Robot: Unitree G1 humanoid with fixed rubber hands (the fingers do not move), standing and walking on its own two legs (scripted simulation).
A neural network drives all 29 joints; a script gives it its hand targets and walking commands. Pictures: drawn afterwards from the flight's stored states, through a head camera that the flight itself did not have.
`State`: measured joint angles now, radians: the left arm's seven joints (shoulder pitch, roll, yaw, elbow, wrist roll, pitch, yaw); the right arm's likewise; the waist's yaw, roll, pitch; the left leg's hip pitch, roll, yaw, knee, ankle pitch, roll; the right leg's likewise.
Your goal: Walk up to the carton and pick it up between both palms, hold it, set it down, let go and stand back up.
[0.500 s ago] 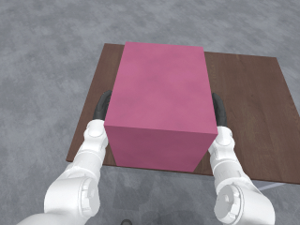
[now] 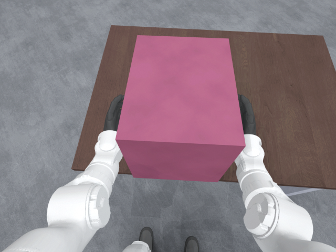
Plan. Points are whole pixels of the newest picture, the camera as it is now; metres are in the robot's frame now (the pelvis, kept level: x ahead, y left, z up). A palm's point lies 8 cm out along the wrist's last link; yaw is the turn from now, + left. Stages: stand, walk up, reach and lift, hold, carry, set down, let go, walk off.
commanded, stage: set down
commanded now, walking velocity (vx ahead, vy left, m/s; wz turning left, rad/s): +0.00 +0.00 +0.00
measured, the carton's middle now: (178, 111) +0.46 +0.01 -0.05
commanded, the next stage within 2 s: none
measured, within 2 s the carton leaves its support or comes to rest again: rests again in 0.34 s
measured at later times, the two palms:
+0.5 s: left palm (115, 130) +0.39 +0.17 -0.05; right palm (244, 133) +0.40 -0.16 -0.04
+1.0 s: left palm (112, 113) +0.42 +0.17 -0.01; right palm (256, 124) +0.41 -0.19 -0.01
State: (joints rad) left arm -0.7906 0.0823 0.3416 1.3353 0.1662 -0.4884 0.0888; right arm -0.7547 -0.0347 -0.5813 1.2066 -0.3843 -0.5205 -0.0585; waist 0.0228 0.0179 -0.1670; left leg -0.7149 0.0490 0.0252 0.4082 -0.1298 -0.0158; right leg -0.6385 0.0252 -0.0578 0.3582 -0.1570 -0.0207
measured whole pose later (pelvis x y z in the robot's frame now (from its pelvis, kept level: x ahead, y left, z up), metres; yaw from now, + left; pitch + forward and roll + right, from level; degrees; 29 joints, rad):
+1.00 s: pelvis -0.03 +0.02 -0.03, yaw -4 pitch +31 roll -2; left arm -1.01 0.16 0.03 1.52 -0.23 -0.49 0.12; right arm -0.95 -0.23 -0.10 1.42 0.12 -0.41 -0.03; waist 0.04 0.04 -0.30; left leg -1.01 0.07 0.07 0.70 -0.23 0.01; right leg -0.95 0.03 -0.02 0.64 -0.24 0.00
